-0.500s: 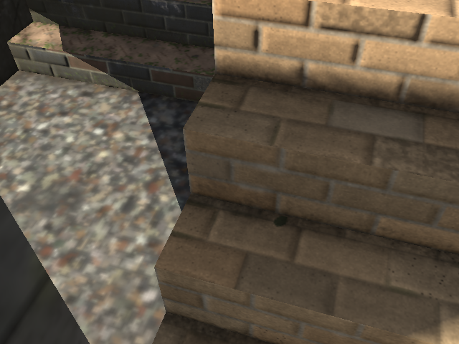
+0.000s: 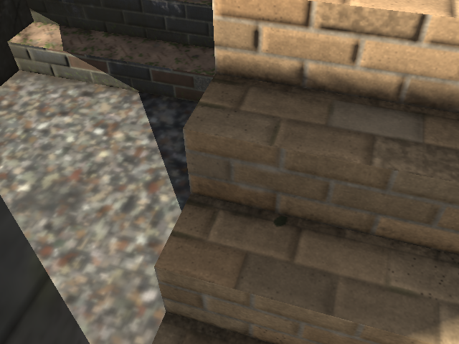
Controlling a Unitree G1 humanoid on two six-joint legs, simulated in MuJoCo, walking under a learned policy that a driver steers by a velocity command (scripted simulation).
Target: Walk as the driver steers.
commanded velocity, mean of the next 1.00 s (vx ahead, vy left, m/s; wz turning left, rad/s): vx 0.50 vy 0.00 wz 0.00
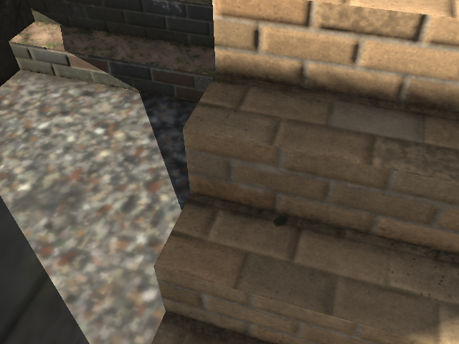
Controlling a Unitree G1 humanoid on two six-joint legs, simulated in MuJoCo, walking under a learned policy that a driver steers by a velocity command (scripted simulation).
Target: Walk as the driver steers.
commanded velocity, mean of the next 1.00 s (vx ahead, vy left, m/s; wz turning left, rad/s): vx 0.47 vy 0.00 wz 0.00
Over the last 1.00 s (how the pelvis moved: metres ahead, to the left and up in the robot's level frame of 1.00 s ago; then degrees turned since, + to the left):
0.00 0.00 0.00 0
